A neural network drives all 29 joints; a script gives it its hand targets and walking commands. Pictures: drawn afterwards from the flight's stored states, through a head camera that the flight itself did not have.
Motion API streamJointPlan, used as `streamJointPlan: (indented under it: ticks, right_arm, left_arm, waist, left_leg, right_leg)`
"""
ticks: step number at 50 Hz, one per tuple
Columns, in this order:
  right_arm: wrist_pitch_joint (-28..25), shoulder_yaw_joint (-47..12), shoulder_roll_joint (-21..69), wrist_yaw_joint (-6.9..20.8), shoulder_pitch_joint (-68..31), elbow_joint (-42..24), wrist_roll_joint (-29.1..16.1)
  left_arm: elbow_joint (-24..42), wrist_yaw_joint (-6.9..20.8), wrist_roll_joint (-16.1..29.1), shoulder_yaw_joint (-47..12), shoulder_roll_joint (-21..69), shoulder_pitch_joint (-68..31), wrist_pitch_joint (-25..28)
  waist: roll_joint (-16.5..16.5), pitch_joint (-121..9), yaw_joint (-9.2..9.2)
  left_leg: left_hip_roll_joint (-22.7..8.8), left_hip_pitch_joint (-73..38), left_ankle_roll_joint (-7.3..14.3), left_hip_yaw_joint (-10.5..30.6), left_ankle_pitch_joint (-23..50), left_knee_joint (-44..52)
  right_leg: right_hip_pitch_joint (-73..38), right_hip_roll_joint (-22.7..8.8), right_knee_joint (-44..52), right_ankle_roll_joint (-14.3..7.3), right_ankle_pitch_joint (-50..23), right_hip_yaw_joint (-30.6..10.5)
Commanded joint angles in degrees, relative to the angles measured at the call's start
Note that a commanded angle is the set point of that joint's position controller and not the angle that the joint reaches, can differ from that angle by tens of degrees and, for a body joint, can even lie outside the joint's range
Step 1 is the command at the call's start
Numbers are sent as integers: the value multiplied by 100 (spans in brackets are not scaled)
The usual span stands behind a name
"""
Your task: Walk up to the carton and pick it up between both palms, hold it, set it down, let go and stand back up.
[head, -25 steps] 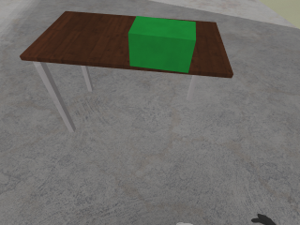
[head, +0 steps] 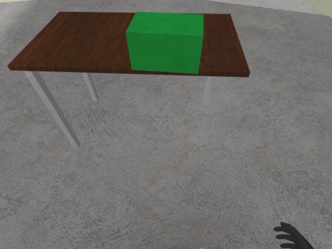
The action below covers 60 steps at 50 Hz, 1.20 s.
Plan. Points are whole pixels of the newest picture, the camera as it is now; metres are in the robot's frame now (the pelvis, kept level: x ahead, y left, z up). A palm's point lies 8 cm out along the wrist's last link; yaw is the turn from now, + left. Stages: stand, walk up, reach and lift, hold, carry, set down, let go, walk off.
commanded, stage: walk up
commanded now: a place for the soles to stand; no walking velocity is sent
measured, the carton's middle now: (166, 42) +0.89 -0.01 +0.04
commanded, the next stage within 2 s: none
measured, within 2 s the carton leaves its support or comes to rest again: neither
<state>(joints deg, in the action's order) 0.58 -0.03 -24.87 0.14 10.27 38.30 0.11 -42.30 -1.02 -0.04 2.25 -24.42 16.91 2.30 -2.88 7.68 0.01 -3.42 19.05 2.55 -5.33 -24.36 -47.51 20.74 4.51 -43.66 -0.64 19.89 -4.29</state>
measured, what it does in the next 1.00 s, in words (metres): steps on the spot: right foot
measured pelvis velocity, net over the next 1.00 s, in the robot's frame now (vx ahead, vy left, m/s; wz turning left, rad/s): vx -0.01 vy -0.04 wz -0.08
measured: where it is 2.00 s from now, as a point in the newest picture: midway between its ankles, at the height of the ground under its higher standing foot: outside the picture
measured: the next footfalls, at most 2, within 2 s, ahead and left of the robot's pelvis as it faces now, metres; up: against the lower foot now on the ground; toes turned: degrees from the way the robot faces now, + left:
right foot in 0.26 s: +0.04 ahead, -0.20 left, +0.00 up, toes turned +1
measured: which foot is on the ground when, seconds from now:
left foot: down 0.00-1.00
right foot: down 0.00-0.00, up 0.02-0.24, down 0.26-1.00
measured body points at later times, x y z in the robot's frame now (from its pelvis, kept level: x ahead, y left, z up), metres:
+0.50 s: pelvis +0.00 -0.02 +0.00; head +0.03 -0.02 +0.45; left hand +0.10 +0.31 -0.09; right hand +0.14 -0.33 -0.09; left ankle +0.01 +0.09 -0.71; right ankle +0.02 -0.16 -0.70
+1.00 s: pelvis -0.01 -0.04 +0.00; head +0.02 -0.03 +0.44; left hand +0.11 +0.28 -0.10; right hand +0.11 -0.35 -0.09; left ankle +0.01 +0.08 -0.71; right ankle +0.01 -0.19 -0.70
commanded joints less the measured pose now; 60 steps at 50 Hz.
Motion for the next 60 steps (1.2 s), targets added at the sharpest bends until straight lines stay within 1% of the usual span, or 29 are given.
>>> streamJointPlan:
  ticks: [1, 2, 4, 10, 11, 12, 14, 15, 16, 21, 23, 25, 29, 31, 32, 34, 36, 41, 43, 44, 45, 47, 49, 50, 51, 52, 53, 58, 60]
  right_arm:
    - [-301, 808, -1602, -84, 418, 161, 84]
    - [-317, 791, -1676, -61, 162, 154, 49]
    - [-338, 736, -1477, -67, -88, 89, 56]
    - [-233, 686, -1410, -17, -98, -120, 131]
    - [-184, 683, -1355, -1, -174, -121, 58]
    - [-147, 647, -1198, -15, -135, -147, 52]
    - [-87, 556, -870, -14, -280, -268, -58]
    - [-64, 537, -929, -29, -275, -268, -43]
    - [-60, 527, -906, -36, -322, -313, -40]
    - [-202, 644, -1104, 1, 60, 13, 63]
    - [-267, 767, -1420, -19, 372, 132, 105]
    - [-320, 782, -1665, -16, 259, 190, 64]
    - [-293, 700, -1543, -18, -373, -30, 73]
    - [-236, 663, -1403, -2, -395, -89, 73]
    - [-203, 664, -1307, -1, -286, -126, 67]
    - [-116, 557, -970, -3, -403, -257, -9]
    - [-95, 560, -992, -25, -445, -231, -25]
    - [-243, 660, -1171, -2, 84, 76, 88]
    - [-344, 761, -1570, -27, 286, 162, 121]
    - [-348, 765, -1635, -11, 243, 139, 89]
    - [-351, 742, -1631, -8, 86, 136, 83]
    - [-340, 742, -1683, -22, -145, 35, 80]
    - [-268, 675, -1508, 25, -439, -135, 124]
    - [-227, 655, -1275, 50, -508, -172, 110]
    - [-164, 612, -1066, 48, -481, -320, 54]
    - [-103, 542, -907, 29, -527, -362, 47]
    - [-63, 565, -1010, -4, -526, -319, 42]
    - [-175, 683, -1153, 44, 105, 8, 97]
    - [-264, 764, -1417, 36, 267, 96, 139]
  left_arm:
    - [383, -86, -33, 200, -864, -255, 66]
    - [225, -123, -65, 307, -1206, -47, -1]
    - [144, -92, -35, 334, -1173, 116, -14]
    - [120, -27, -20, 339, -976, 465, 188]
    - [-6, -61, -25, 346, -1088, 600, 236]
    - [-73, -93, -52, 400, -1232, 615, 278]
    - [-16, -149, -98, 472, -1703, 618, 319]
    - [9, -164, -122, 454, -1786, 601, 322]
    - [61, -184, -124, 467, -1818, 566, 324]
    - [243, -175, -110, 319, -1491, -38, 231]
    - [340, -126, -56, 226, -1097, -341, 224]
    - [220, -162, -40, 238, -1094, -100, 157]
    - [46, -65, -16, 283, -1149, 418, 217]
    - [-66, -43, -35, 334, -1179, 675, 287]
    - [-110, -71, -46, 405, -1318, 714, 311]
    - [-26, -151, -94, 513, -1875, 652, 363]
    - [0, -187, -111, 469, -1932, 457, 333]
    - [239, -144, -77, 320, -1432, -193, 233]
    - [253, -122, -34, 218, -990, -98, 235]
    - [199, -158, -36, 261, -1178, -5, 175]
    - [198, -153, -33, 287, -1212, 7, 177]
    - [135, -78, -25, 298, -1198, 267, 207]
    - [-54, -77, -21, 290, -1100, 792, 341]
    - [-163, -111, -14, 362, -1270, 985, 401]
    - [-213, -158, -83, 501, -1671, 1044, 421]
    - [-118, -180, -85, 537, -1914, 959, 447]
    - [-112, -203, -97, 538, -2042, 861, 450]
    - [110, -210, -121, 398, -1705, 92, 344]
    - [265, -177, -72, 251, -1218, -312, 321]
  waist:
    - [-732, -914, -467]
    - [-511, -784, -287]
    - [-279, -340, -121]
    - [-1052, -662, -29]
    - [-526, -800, 39]
    - [-123, -957, 5]
    - [813, -1042, -6]
    - [999, -1022, 76]
    - [937, -1023, 77]
    - [704, -898, -269]
    - [-53, -1130, -511]
    - [-756, -839, -373]
    - [-757, -352, -6]
    - [-375, -783, 60]
    - [-37, -990, -6]
    - [671, -1050, 49]
    - [874, -647, 58]
    - [467, -795, -306]
    - [-606, -1031, -435]
    - [-639, -727, -386]
    - [-783, -593, -274]
    - [-622, -406, -102]
    - [-883, -628, 172]
    - [-568, -940, 154]
    - [450, -985, 168]
    - [728, -983, 148]
    - [676, -901, 98]
    - [858, -774, -247]
    - [-31, -1051, -489]
  left_leg:
    - [-1818, -1625, 653, 2528, 330, 2795]
    - [-2317, -1325, 945, 2710, 602, 2811]
    - [-2179, -715, 1184, 2225, 1086, 2612]
    - [-1246, -710, 748, 660, 2733, 1214]
    - [-1089, -527, 549, 502, 2485, 762]
    - [-782, -260, 271, 262, 2012, 199]
    - [-37, 739, -73, 482, -137, -628]
    - [66, 1005, 3, 732, -1549, -819]
    - [98, 1110, 16, 875, -1701, -772]
    - [51, -363, 64, 741, 28, 885]
    - [-878, -1674, 456, 1525, 704, 1687]
    - [-2246, -1263, 1252, 2523, 935, 2497]
    - [-1725, -246, 952, 1216, 1243, 1895]
    - [-1023, -2, 473, 507, 1241, 999]
    - [-706, -31, 266, 282, 1129, 315]
    - [38, 814, -56, 462, -490, -556]
    - [99, 985, -13, 799, -1618, -603]
    - [-202, -763, 166, 905, 435, 1032]
    - [-1544, -1323, 844, 2056, 227, 2154]
    - [-2158, -1075, 1195, 2434, 636, 2456]
    - [-2326, -896, 1345, 2408, 1111, 2408]
    - [-2022, -474, 1146, 1694, 1418, 2104]
    - [-1242, -46, 665, 628, 1737, 1192]
    - [-747, 89, 323, 267, 1578, 392]
    - [-268, 795, 32, 105, 704, -602]
    - [31, 1389, -67, 535, -724, -793]
    - [46, 1539, -18, 850, -1740, -926]
    - [25, 46, 66, 682, -174, 490]
    - [-634, -1401, 401, 1319, 448, 1475]
  right_leg:
    - [1669, 104, -908, -197, -232, -376]
    - [1552, 2, -1366, -97, 1184, -115]
    - [1208, -221, -1749, -82, 1214, 1]
    - [271, -158, 119, -148, 304, 657]
    - [-224, -168, 740, -217, -603, 451]
    - [-493, -306, 729, -343, -1611, -171]
    - [-840, -1417, 1037, -1135, -2783, -2794]
    - [-783, -1764, 1209, -1543, -2779, -3278]
    - [-777, -1802, 1330, -1618, -2579, -3485]
    - [285, -1199, 923, -1024, -2428, -2457]
    - [1445, -485, -243, -445, -1606, -1073]
    - [1554, -86, -1429, -148, 1279, 153]
    - [593, -354, -486, -181, 757, 435]
    - [-233, -252, 471, -267, -1026, 115]
    - [-389, -447, 586, -403, -1638, -531]
    - [-601, -1496, 1147, -1191, -2196, -3038]
    - [-319, -1745, 1428, -1528, -1983, -3529]
    - [883, -963, 719, -773, -1737, -2051]
    - [1413, -151, -922, -233, -1010, -336]
    - [1539, -89, -1369, -125, 1032, 85]
    - [1463, -239, -1532, -102, 1592, 210]
    - [912, -370, -887, -158, 1434, 266]
    - [-39, -259, 454, -213, -363, 404]
    - [-356, -360, 548, -330, -1587, -240]
    - [-700, -975, 899, -655, -1824, -1783]
    - [-911, -1618, 1305, -1151, -1828, -3328]
    - [-860, -1915, 1377, -1536, -1975, -3774]
    - [235, -1317, 1041, -1061, -1893, -2588]
    - [1456, -664, 64, -559, -1409, -1377]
